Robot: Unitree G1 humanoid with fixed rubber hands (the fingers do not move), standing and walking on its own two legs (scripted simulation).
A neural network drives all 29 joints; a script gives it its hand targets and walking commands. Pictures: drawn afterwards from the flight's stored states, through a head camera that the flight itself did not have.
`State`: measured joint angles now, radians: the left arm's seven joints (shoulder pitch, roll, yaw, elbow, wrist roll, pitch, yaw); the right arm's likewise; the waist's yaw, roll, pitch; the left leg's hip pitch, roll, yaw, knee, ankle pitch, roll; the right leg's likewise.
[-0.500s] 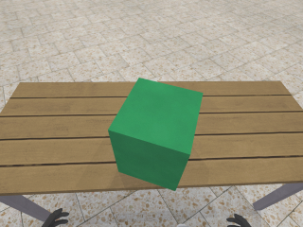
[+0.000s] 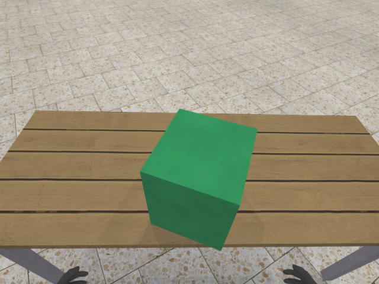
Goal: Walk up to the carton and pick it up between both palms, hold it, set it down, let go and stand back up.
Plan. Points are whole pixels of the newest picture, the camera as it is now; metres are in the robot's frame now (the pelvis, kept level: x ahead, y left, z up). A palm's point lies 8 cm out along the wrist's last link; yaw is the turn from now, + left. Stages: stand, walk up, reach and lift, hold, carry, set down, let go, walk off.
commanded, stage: walk up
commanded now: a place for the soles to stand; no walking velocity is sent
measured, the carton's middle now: (200, 180) +0.39 -0.03 -0.03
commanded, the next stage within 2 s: reach and lift in 1.24 s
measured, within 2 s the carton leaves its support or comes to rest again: neither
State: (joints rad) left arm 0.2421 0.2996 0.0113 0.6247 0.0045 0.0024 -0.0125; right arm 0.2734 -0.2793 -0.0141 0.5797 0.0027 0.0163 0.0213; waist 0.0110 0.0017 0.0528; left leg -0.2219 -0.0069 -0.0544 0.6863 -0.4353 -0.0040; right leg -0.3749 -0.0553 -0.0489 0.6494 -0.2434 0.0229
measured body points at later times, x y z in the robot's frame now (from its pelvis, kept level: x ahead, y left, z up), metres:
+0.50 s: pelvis -0.02 -0.03 +0.00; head +0.01 -0.02 +0.45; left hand +0.11 +0.25 -0.11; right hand +0.14 -0.29 -0.09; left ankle -0.04 +0.13 -0.72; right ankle +0.06 -0.14 -0.72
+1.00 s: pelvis -0.03 -0.05 +0.00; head +0.00 -0.04 +0.44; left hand +0.08 +0.23 -0.11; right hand +0.07 -0.32 -0.11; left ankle -0.04 +0.12 -0.72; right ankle +0.06 -0.14 -0.72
